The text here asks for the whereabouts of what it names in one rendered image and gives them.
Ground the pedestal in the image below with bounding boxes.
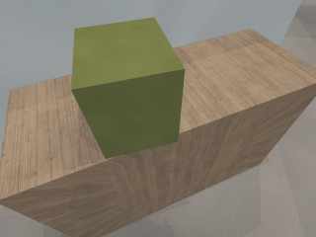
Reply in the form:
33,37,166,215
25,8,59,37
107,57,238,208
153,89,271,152
0,29,316,237

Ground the carton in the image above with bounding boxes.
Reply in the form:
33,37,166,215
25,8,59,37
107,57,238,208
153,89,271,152
71,17,186,159

